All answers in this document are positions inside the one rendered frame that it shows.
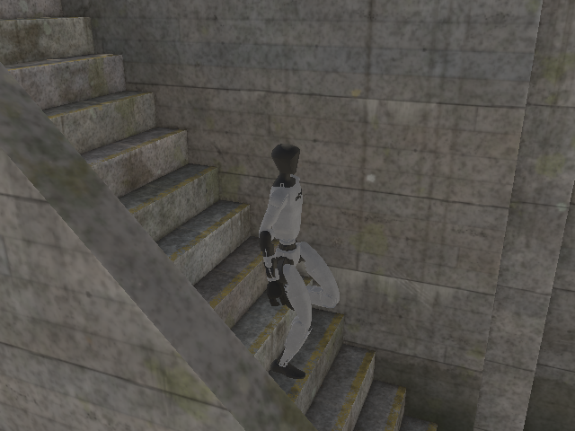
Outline stairs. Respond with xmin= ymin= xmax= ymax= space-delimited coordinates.
xmin=0 ymin=0 xmax=438 ymax=431

